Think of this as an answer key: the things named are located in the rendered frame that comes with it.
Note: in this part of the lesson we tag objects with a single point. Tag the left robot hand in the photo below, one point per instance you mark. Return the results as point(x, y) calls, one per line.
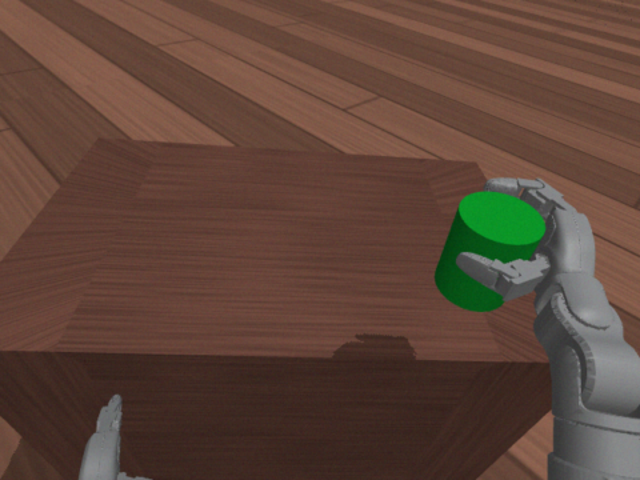
point(102, 452)

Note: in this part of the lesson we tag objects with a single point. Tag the right robot hand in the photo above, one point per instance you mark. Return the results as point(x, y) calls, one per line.
point(566, 246)

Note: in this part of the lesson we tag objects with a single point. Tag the right robot arm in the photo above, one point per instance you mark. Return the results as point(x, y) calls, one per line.
point(595, 382)

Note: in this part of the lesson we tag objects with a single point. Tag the can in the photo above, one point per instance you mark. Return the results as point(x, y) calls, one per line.
point(493, 225)

